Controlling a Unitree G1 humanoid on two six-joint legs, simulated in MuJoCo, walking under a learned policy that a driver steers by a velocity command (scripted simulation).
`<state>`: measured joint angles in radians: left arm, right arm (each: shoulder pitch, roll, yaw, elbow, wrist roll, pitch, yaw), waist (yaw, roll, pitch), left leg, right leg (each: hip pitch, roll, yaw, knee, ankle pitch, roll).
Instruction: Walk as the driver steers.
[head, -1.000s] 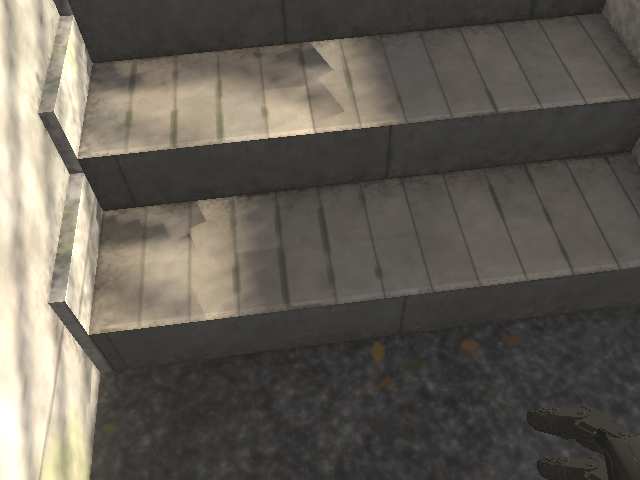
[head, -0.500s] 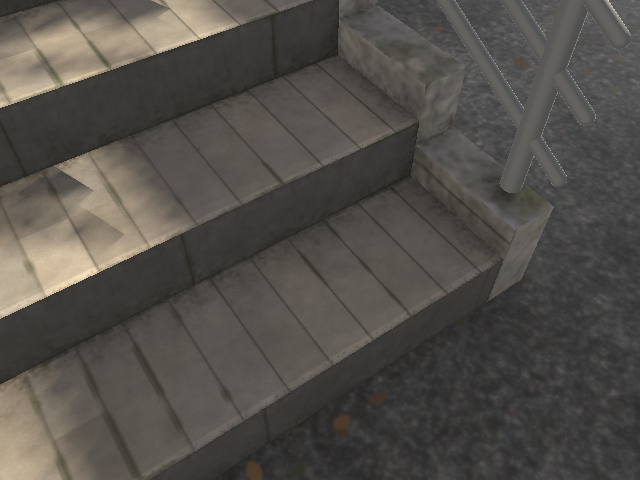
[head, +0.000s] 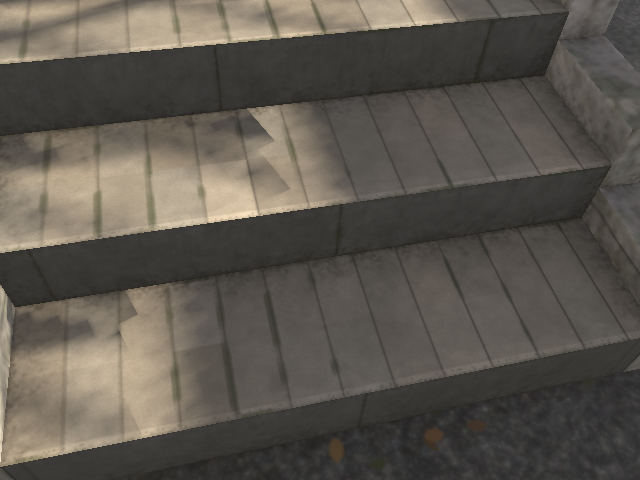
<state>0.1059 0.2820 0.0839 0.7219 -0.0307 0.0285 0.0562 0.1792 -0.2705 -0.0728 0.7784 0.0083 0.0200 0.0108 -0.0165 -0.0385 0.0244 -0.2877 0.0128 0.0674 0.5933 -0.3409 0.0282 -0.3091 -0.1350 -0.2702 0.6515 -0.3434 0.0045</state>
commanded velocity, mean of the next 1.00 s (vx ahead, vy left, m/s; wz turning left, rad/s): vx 0.18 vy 0.00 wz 0.52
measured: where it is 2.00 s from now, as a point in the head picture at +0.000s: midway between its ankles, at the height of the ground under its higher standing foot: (231, 284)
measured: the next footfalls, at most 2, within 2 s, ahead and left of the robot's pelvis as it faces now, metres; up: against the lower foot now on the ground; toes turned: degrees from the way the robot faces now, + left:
right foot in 0.42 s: +0.15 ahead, -0.10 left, +0.00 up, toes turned +30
left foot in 0.78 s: +0.00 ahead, +0.05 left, +0.00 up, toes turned +27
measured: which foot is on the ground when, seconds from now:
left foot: down 0.00-0.42, up 0.44-0.76, down 0.78-1.00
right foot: up 0.00-0.40, down 0.42-0.76, up 0.78-1.00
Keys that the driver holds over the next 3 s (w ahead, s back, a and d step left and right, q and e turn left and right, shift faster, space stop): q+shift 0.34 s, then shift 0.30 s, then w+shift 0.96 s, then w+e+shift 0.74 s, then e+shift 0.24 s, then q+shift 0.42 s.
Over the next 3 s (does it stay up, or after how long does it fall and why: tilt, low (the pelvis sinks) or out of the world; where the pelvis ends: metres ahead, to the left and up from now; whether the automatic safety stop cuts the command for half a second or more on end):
stays up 1.56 0.14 0.65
